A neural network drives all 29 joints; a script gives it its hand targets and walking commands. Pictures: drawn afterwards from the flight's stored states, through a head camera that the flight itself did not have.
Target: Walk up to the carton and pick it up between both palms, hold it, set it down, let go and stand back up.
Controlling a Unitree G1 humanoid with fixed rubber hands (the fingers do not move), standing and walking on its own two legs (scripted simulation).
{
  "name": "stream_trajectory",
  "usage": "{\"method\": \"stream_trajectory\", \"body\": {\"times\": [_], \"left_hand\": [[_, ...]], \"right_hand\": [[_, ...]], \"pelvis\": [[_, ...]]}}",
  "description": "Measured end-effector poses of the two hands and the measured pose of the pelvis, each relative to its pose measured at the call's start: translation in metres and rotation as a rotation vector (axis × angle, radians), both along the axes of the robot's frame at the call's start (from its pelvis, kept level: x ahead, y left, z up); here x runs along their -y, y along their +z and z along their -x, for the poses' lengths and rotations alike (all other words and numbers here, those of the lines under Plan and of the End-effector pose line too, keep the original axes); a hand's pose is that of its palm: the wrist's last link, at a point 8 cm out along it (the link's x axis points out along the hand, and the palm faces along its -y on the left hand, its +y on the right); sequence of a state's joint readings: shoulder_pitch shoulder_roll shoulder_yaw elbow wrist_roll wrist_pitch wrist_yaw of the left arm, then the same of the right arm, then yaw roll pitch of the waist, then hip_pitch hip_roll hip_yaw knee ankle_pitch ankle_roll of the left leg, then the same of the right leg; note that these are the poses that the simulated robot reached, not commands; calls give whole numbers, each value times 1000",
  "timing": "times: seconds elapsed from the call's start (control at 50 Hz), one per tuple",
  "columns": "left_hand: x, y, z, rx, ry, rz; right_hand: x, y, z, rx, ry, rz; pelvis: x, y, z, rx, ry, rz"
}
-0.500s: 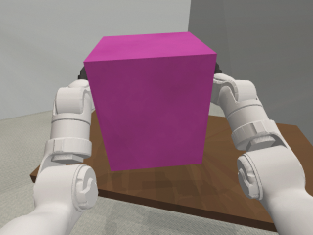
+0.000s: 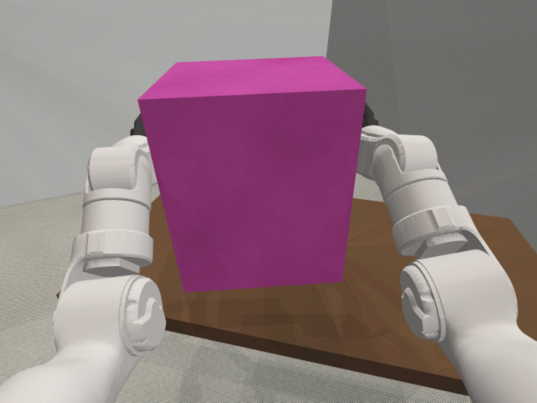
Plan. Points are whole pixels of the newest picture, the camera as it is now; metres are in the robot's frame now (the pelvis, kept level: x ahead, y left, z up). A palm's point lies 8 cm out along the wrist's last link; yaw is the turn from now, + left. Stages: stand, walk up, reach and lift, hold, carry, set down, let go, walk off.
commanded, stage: hold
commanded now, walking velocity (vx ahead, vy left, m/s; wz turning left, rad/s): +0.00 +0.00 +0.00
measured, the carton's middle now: (256, 168) +0.35 +0.01 +0.28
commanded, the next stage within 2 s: none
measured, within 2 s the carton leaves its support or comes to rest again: neither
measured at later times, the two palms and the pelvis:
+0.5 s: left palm (153, 143) +0.39 +0.15 +0.31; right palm (369, 137) +0.38 -0.15 +0.32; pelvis +0.00 +0.00 +0.00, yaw +1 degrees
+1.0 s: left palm (144, 155) +0.39 +0.16 +0.29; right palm (357, 143) +0.38 -0.14 +0.31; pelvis +0.01 +0.00 +0.00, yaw +1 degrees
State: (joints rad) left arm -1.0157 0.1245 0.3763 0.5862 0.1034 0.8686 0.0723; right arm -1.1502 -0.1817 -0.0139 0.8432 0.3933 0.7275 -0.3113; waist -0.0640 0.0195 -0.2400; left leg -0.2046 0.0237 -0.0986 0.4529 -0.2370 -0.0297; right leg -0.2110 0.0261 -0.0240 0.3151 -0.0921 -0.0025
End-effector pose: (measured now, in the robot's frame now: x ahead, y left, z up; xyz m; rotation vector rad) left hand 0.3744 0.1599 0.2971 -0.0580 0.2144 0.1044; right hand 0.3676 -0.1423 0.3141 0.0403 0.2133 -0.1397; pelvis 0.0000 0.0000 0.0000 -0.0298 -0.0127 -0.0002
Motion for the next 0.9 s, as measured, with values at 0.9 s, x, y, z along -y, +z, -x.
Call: {"method": "stream_trajectory", "body": {"times": [0.9], "left_hand": [[-3,-13,-10,3,2,-19]], "right_hand": [[-3,-11,-12,-6,7,6]], "pelvis": [[-1,0,-12,-4,17,12]]}}
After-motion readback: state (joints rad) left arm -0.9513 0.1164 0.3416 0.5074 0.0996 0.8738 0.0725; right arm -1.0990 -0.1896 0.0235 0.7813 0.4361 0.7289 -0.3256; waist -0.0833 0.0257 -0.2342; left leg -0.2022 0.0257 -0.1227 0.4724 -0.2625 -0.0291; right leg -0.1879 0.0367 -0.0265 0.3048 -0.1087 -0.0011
